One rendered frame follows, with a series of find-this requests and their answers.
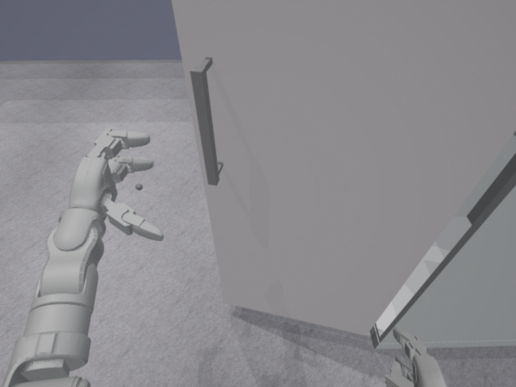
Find fridge door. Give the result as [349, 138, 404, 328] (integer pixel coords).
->
[172, 0, 516, 335]

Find robot left forearm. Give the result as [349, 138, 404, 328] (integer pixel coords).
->
[2, 208, 106, 387]

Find handle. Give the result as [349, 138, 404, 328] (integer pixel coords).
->
[190, 57, 223, 185]

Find robot left hand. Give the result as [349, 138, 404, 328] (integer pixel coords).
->
[69, 128, 164, 241]

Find robot right hand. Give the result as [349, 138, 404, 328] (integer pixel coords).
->
[385, 327, 447, 387]

